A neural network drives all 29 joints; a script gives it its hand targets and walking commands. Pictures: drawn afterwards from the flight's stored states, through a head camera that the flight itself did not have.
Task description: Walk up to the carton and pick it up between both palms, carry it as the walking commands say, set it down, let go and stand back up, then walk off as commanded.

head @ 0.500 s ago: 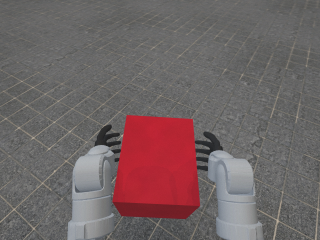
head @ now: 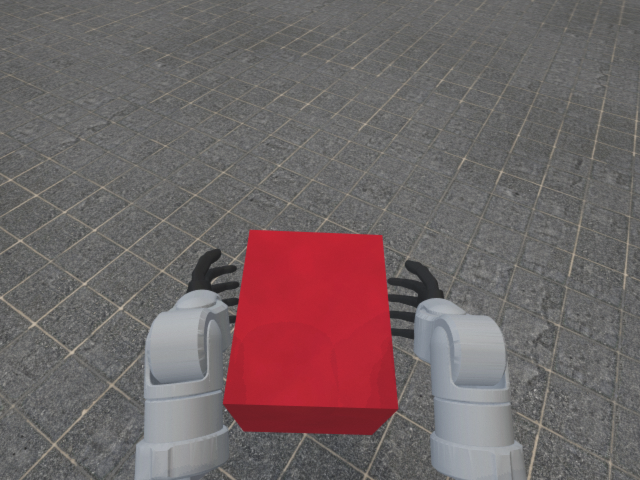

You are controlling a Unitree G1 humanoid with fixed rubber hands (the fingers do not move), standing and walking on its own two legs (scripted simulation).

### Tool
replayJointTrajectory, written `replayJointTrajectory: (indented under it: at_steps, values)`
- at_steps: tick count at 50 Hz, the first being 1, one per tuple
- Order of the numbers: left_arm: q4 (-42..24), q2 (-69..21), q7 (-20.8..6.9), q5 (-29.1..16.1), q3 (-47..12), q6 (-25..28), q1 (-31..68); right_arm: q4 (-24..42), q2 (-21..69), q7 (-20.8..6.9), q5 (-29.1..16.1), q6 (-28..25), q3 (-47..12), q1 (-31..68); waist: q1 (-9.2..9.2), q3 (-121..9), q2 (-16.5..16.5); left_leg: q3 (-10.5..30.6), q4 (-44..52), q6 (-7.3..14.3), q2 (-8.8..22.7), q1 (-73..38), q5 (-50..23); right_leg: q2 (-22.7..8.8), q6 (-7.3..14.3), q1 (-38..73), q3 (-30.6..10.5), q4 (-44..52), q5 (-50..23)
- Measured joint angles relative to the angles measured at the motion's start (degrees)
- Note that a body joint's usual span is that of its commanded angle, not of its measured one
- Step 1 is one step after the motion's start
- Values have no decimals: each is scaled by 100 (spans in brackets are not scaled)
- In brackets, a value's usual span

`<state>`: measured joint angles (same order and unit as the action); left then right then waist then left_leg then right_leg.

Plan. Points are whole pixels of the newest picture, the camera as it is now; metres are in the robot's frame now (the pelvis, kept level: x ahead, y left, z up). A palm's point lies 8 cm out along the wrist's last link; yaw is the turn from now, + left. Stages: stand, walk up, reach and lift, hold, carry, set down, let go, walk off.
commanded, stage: carry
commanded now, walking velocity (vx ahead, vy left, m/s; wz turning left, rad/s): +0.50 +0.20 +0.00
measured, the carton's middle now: (312, 334) +0.32 +0.01 -0.02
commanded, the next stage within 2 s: none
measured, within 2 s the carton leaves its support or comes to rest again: neither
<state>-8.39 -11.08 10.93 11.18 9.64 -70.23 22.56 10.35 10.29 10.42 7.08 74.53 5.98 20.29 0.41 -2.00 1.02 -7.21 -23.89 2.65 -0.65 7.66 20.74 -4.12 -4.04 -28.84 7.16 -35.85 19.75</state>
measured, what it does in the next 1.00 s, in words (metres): walks ahead: right foot, then left foot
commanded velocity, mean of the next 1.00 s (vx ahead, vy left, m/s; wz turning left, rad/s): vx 0.50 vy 0.20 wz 0.00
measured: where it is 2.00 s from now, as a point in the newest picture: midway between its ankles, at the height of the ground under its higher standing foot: (256, 247)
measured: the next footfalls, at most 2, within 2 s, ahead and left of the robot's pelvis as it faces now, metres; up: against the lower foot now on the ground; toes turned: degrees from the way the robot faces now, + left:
right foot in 0.02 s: +0.15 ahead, -0.12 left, +0.00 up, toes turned -8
left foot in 0.40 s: +0.39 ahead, +0.16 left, +0.00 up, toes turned +6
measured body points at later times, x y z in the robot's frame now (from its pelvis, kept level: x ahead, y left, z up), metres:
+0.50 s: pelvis +0.29 +0.07 +0.00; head +0.32 +0.08 +0.44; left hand +0.61 +0.21 +0.06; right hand +0.60 -0.06 +0.07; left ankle +0.35 +0.16 -0.74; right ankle +0.15 -0.07 -0.68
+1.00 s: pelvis +0.58 +0.09 +0.01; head +0.62 +0.08 +0.46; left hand +0.90 +0.23 +0.08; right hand +0.90 -0.04 +0.07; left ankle +0.51 +0.19 -0.65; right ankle +0.59 -0.03 -0.74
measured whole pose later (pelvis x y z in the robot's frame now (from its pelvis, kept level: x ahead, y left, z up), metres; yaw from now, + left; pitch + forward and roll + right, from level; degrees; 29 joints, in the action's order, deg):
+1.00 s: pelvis +0.58 +0.09 +0.01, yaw +1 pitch +4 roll +2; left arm -8.5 -11.2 10.7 11.2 9.4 -70.6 22.7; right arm 10.9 10.3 10.9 7.6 73.9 6.0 20.7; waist 0.4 -0.7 0.1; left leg -4.3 -60.3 1.7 -0.5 25.8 23.9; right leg -5.5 0.6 -16.1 8.5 -24.3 12.2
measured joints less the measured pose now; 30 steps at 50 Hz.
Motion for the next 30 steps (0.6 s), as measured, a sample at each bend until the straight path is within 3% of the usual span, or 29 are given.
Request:
replayJointTrajectory:
  at_steps: [1, 3, 5, 7, 9, 14, 19, 22, 24, 26, 30]
  values:
    - [-1, 0, -2, 0, 0, 1, 0, 7, 0, 0, 0, 0, 0, 0, -2, -2, 2, -2, -32, -37, -3, -148, 137, 23, 7, 111, 39, 322, -259]
    - [1, -1, -29, -2, -17, 9, -2, 27, -6, 1, 26, -7, 0, 0, 2, 7, -45, -2, -537, -75, 57, -201, 427, 55, 341, 332, 90, 433, -1145]
    - [0, 0, -57, -2, -20, 7, -1, 25, -8, 2, 50, -11, -1, 2, -12, 29, -71, 4, -1875, -76, 96, 293, 239, 54, 576, 494, 117, 340, -880]
    - [0, -2, -57, -2, -20, 2, 1, 27, -8, 5, 50, -10, -1, 3, -9, 35, -73, 64, -3175, -76, 76, 964, 247, 21, 602, 731, 115, 542, -661]
    - [-1, -6, -57, -2, -19, -6, 2, 31, -10, 7, 50, -7, 0, 4, -2, 28, -83, 123, -3568, -76, 81, 1460, 251, -36, 535, 1055, 120, 884, -649]
    - [-1, -9, -56, -1, -19, -6, 1, 39, -7, 20, 50, -23, 0, 4, 7, 20, -93, 171, -2365, -77, 145, 2064, 66, -212, 312, 1934, 107, 1623, -569]
    - [0, -9, -70, -2, -20, 18, 6, 117, -6, 24, 50, -24, -1, 4, 10, 17, -95, 172, -591, -77, 181, 1962, -802, -315, -6, 2600, 109, 1640, -46]
    - [-2, -7, -56, -2, -22, 32, 8, 122, 4, 43, 50, -36, -1, 28, 18, 53, -37, 94, -524, -24, 151, 1787, -1592, -481, -61, 2428, 70, 388, 576]
    - [-2, -7, -32, -2, -21, -6, 11, 80, 6, 42, 49, -36, 0, 30, 12, 110, -44, 81, -724, 47, 133, 1737, -1200, -380, -27, 1756, -42, -1091, 711]
    - [-6, -5, -1, -2, -21, -45, 13, 39, 10, 43, 42, -35, 1, 32, 5, 106, -41, 74, -570, 76, 129, 1579, -972, -199, -10, 1096, -56, -1987, 724]
    - [-9, -4, -1, -2, -21, -32, 13, 39, 12, 43, 42, -51, 1, 37, -4, 97, -34, 18, -248, 117, 43, 1135, -772, -50, -9, 284, -73, -1939, 734]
